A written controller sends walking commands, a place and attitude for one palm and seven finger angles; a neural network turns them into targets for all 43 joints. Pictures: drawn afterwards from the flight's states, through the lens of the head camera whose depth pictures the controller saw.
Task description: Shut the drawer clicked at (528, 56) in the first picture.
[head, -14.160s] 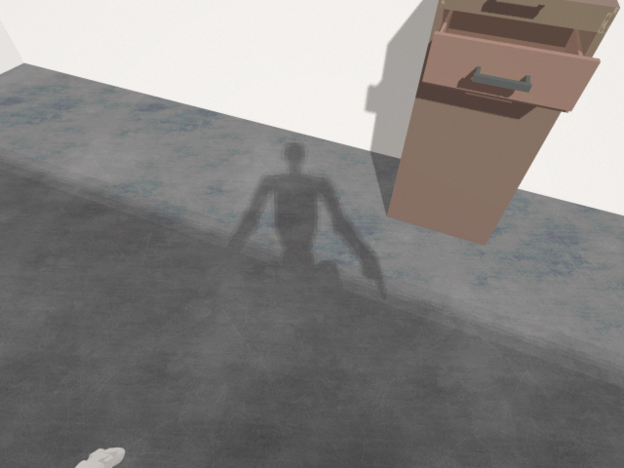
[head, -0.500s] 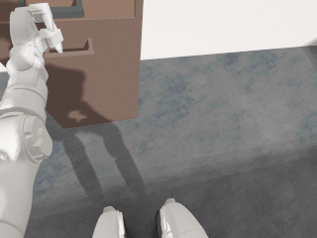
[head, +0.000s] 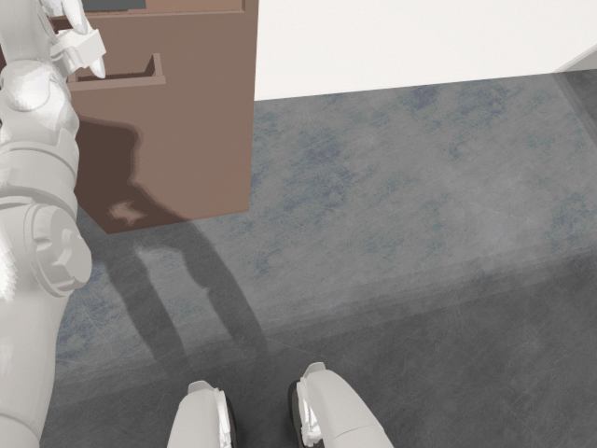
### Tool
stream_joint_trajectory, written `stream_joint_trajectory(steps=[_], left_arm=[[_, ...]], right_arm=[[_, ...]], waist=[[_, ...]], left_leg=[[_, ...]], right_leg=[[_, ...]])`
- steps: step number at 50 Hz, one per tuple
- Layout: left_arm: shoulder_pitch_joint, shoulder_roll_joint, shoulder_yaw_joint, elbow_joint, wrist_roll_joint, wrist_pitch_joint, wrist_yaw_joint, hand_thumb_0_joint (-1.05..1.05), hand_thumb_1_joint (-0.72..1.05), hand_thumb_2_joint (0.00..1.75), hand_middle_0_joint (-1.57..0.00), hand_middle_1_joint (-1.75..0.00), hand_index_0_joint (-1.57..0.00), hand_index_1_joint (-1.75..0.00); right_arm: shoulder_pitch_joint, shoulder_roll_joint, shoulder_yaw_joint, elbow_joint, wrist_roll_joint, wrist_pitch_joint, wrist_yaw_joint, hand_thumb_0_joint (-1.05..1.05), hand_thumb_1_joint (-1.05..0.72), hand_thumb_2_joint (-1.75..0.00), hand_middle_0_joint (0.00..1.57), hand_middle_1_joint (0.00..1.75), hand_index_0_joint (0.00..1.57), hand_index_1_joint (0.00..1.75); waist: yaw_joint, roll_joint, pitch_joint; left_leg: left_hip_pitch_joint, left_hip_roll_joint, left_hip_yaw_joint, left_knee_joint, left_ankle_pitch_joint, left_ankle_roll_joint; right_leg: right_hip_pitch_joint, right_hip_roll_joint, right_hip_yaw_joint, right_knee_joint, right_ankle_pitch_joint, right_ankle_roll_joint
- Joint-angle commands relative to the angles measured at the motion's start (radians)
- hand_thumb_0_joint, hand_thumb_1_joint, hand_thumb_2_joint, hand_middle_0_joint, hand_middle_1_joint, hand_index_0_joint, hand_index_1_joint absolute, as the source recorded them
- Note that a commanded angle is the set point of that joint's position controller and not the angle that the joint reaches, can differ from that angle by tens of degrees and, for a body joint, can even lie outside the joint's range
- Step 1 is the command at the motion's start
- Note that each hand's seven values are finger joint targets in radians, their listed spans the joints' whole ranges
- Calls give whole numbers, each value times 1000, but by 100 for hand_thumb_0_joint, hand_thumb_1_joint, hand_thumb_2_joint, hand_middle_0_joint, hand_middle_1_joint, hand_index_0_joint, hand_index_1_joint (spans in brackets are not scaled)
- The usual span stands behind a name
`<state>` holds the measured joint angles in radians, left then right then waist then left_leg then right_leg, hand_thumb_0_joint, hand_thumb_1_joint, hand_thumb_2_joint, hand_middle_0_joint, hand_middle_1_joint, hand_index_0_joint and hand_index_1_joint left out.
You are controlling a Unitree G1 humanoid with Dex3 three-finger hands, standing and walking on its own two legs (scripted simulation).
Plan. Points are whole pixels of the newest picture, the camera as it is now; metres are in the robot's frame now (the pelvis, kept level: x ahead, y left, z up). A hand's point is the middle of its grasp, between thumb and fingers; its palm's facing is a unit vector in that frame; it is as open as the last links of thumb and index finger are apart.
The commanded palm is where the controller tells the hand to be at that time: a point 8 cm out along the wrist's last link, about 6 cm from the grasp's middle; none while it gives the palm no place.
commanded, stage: pull the fist back off the drawer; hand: left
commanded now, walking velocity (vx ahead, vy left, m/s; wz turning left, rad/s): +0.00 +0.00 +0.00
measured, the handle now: out of the picture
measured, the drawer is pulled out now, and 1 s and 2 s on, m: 0.00 0.00 0.00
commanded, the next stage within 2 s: draw the hand back to the body in 0.34 s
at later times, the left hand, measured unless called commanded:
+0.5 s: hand (91, 50) +0.57 +0.14 +0.11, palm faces +0.07 -1.00 -0.01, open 3.3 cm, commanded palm +0.52 +0.18 +0.12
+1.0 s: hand (11, 159) +0.40 +0.17 +0.17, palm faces +0.08 -0.99 -0.09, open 3.3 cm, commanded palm +0.36 +0.22 +0.18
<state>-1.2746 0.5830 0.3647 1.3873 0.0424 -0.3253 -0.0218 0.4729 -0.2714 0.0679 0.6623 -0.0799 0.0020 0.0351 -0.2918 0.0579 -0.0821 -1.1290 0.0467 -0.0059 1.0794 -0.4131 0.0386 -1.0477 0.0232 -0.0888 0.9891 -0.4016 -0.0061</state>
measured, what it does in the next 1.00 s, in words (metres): rises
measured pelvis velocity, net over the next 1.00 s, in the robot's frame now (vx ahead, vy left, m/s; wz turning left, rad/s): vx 0.04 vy -0.02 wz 0.03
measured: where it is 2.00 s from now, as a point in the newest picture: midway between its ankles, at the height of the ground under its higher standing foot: (267, 443)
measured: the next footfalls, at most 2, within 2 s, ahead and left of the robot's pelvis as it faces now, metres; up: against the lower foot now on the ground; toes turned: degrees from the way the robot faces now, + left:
none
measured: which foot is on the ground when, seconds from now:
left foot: down 0.00-1.00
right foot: down 0.00-1.00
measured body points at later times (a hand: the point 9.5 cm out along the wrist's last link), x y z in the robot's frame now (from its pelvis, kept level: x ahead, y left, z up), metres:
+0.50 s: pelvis +0.04 +0.00 +0.02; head +0.17 +0.01 +0.45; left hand +0.56 +0.19 +0.11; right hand +0.03 -0.27 -0.09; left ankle +0.04 +0.09 -0.66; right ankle +0.03 -0.12 -0.66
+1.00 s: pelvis +0.04 -0.02 +0.06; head +0.06 -0.03 +0.51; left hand +0.39 +0.22 +0.18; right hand +0.20 -0.26 -0.03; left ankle +0.04 +0.09 -0.66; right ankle +0.03 -0.12 -0.66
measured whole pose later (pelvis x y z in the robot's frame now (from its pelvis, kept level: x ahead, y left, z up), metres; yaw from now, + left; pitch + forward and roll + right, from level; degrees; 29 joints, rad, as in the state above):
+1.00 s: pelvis +0.04 -0.02 +0.06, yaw +2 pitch +6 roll -1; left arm -0.27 0.27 0.17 0.41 -0.17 -0.17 -0.11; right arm 0.23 -0.26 0.02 0.56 0.05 0.03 -0.03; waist -0.02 0.05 -0.09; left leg -0.46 0.02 0.03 0.72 -0.37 0.01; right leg -0.41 0.01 -0.05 0.69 -0.38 -0.02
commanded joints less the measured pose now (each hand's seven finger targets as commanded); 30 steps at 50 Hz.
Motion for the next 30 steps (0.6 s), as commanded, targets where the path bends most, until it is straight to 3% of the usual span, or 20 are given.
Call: stream_joint_trajectory(steps=[1, 6, 8, 9, 10, 12, 13, 14, 17, 22, 24, 26, 28, 29, 30], left_arm=[[-496, 170, 27, -320, -35, -88, 8, 0, 90, 90, -140, -160, -140, -160], [-357, 117, 6, -326, -42, -79, 0, 0, 90, 90, -140, -160, -140, -160], [-301, 112, 24, -366, -55, -87, 1, 0, 90, 90, -140, -160, -140, -160], [-262, 74, 10, -360, -67, -86, 0, 0, 90, 90, -140, -160, -140, -160], [-233, 79, 25, -366, -73, -88, -1, 0, 90, 90, -140, -160, -140, -160], [-193, 72, 25, -371, -78, -96, -4, 0, 90, 90, -140, -160, -140, -160], [-214, 68, 16, -400, -73, -106, -2, 0, 90, 90, -140, -160, -140, -160], [-234, 28, -16, -417, -73, -115, -2, 0, 90, 90, -140, -160, -140, -160], [-235, 61, 23, -450, -81, -145, 3, 0, 90, 90, -140, -160, -140, -160], [-198, -33, -44, -445, -87, -148, -13, 0, 90, 90, -140, -160, -140, -160], [-51, 14, 14, -530, -108, -140, -23, 0, 90, 90, -140, -160, -140, -160], [86, -19, -8, -640, -131, -119, -42, 0, 90, 90, -140, -160, -140, -160], [204, -47, -19, -707, -159, -83, -52, 0, 90, 90, -140, -160, -140, -160], [267, -35, -2, -731, -172, -62, -54, 0, 90, 90, -140, -160, -140, -160], [298, -49, -14, -753, -184, -43, -57, 0, 90, 90, -140, -160, -140, -160]], right_arm=[[220, -205, -82, -29, 5, -1, -4, 0, -90, -90, 20, 30, 20, 30], [210, -197, -90, -42, 16, 19, 2, 0, -90, -90, 20, 30, 20, 30], [207, -193, -97, -50, 18, 26, 2, 0, -90, -90, 20, 30, 20, 30], [204, -189, -99, -54, 19, 28, 4, 0, -90, -90, 20, 30, 20, 30], [201, -187, -102, -55, 22, 32, 4, 0, -90, -90, 20, 30, 20, 30], [196, -183, -103, -60, 25, 38, 3, 0, -90, -90, 20, 30, 20, 30], [190, -180, -105, -62, 26, 40, 3, 0, -90, -90, 20, 30, 20, 30], [183, -174, -108, -59, 28, 42, 5, 0, -90, -90, 20, 30, 20, 30], [182, -174, -115, -51, 26, 45, 3, 0, -90, -90, 20, 30, 20, 30], [168, -163, -122, -39, 32, 55, 5, 0, -90, -90, 20, 30, 20, 30], [150, -165, -128, -76, 40, 63, 7, 0, -90, -90, 20, 30, 20, 30], [116, -151, -128, -113, 57, 67, 10, 0, -90, -90, 20, 30, 20, 30], [91, -144, -129, -135, 73, 68, 10, 0, -90, -90, 20, 30, 20, 30], [78, -145, -130, -148, 81, 69, 5, 0, -90, -90, 20, 30, 20, 30], [59, -142, -127, -158, 88, 67, 1, 0, -90, -90, 20, 30, 20, 30]], waist=[[1, 194, -590], [28, 144, -521], [51, 142, -559], [53, 113, -546], [59, 77, -534], [69, 64, -504], [68, 81, -505], [59, 91, -504], [74, 96, -529], [69, 120, -532], [138, 131, -642], [173, 118, -654], [184, 50, -607], [198, 3, -573], [195, -36, -521]], left_leg=[[617, -6, -107, -136, 254, -11], [603, -8, -84, -162, 279, -11], [640, -8, -76, -161, 348, -13], [634, -11, -69, -163, 362, -12], [614, -12, -60, -164, 364, -9], [594, -19, -49, -168, 371, -6], [607, -17, -49, -171, 387, -9], [624, -18, -49, -167, 391, -10], [649, -21, -47, -155, 453, -11], [723, -15, -53, -143, 569, -19], [775, -19, -45, -162, 663, -25], [792, -20, -30, -186, 716, -23], [758, -23, -11, -210, 703, -10], [718, -28, 0, -228, 663, -5], [680, -34, 12, -251, 600, 2]], right_leg=[[127, 42, 24, -139, 127, -16], [180, 46, 21, -158, 156, -17], [215, 47, 23, -157, 213, -18], [235, 50, 24, -162, 234, -16], [261, 50, 27, -164, 254, -13], [291, 50, 33, -165, 288, -14], [286, 48, 32, -162, 299, -13], [272, 47, 34, -163, 299, -12], [304, 48, 41, -153, 360, -15], [278, 44, 36, -146, 414, -13], [380, 46, 38, -147, 484, -15], [462, 46, 40, -165, 553, -14], [539, 45, 44, -191, 622, -11], [589, 43, 49, -204, 639, -9], [627, 42, 51, -223, 645, -6]])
